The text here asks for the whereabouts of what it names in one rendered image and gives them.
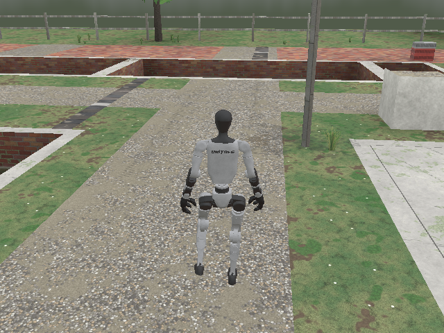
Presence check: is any robot left forearm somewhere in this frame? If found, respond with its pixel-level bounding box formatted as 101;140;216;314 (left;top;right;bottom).
182;168;196;199

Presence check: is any right robot shin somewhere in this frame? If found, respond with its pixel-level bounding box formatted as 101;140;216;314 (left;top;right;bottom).
230;232;241;275

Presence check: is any right robot hand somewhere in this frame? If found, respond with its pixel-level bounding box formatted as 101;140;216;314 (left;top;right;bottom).
248;194;264;211

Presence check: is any left robot hand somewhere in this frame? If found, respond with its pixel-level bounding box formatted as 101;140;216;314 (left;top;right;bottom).
180;197;196;214

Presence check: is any left robot upper arm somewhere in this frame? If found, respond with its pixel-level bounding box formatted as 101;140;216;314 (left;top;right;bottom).
190;139;209;178

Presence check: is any robot torso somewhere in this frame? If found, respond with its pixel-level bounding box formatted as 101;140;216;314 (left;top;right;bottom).
206;139;239;208

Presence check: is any robot right forearm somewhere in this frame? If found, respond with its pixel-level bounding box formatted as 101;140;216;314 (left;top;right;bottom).
249;168;262;198

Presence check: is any right robot upper arm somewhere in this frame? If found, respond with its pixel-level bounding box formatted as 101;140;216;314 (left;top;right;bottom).
237;140;256;178

